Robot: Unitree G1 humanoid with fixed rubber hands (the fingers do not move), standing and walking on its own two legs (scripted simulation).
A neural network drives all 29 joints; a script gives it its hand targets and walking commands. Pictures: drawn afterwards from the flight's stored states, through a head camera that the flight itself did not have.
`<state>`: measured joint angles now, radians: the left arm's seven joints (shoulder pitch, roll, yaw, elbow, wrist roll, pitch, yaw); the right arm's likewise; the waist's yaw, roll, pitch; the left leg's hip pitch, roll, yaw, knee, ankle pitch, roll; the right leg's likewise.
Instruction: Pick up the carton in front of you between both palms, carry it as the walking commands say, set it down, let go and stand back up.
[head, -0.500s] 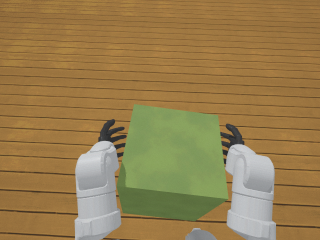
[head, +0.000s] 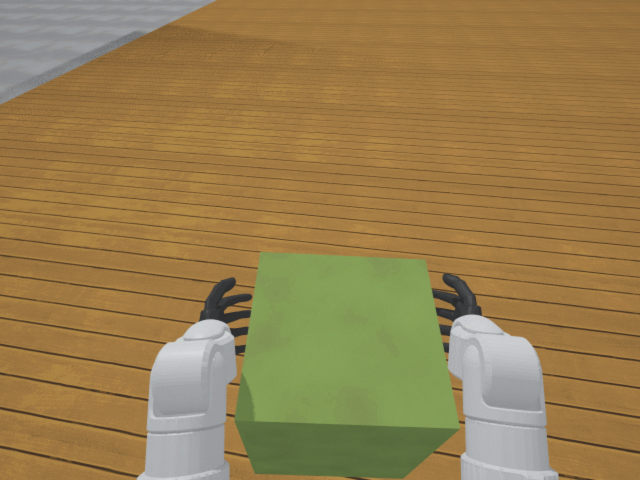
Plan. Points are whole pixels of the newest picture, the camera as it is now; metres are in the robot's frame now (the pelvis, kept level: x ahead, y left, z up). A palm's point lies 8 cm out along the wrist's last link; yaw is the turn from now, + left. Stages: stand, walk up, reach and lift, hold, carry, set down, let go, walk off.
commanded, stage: carry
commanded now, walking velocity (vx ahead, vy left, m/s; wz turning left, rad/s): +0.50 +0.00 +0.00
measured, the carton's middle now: (335, 372) +0.28 +0.00 +0.01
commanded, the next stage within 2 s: none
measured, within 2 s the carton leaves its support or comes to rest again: neither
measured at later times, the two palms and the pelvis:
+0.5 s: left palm (254, 208) +0.55 +0.15 +0.08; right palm (421, 209) +0.55 -0.14 +0.08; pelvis +0.27 +0.02 -0.01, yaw -2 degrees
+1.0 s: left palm (249, 192) +0.61 +0.17 +0.08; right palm (402, 183) +0.62 -0.12 +0.08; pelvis +0.33 +0.02 -0.01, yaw +0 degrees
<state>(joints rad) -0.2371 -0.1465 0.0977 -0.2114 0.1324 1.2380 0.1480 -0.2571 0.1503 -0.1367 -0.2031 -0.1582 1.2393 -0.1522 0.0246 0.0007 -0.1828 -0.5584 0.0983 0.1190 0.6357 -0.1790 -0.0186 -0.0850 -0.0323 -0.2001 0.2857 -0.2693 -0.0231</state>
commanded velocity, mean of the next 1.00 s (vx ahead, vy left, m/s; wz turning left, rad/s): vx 0.06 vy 0.00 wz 0.00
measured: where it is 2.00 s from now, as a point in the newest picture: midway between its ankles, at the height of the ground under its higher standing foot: outside the picture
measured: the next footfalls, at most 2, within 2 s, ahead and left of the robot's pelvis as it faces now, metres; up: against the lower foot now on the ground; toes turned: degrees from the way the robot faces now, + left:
left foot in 0.12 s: +0.26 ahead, +0.13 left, +0.00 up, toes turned +8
right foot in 0.46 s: +0.38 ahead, -0.09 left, +0.00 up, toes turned +19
